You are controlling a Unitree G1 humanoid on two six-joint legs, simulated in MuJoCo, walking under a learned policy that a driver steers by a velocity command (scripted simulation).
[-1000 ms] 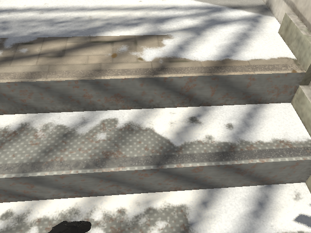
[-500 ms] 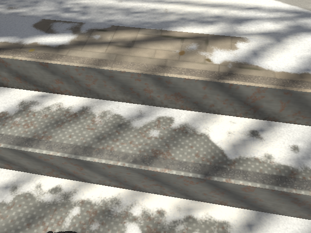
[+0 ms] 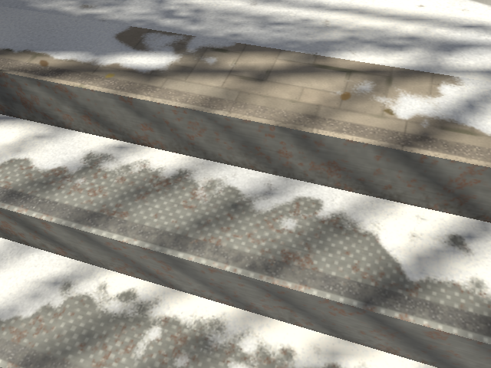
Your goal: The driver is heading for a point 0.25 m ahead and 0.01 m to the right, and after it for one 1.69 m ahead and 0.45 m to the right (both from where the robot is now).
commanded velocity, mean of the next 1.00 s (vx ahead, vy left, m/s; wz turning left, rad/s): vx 0.01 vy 0.00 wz -0.37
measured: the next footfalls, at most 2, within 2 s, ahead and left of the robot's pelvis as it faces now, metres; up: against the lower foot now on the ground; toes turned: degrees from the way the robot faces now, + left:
left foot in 1.10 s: +0.09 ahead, +0.08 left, +0.00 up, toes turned -22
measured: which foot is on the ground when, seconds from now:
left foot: down 0.00-0.62, up 0.64-1.00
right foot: down 0.00-1.00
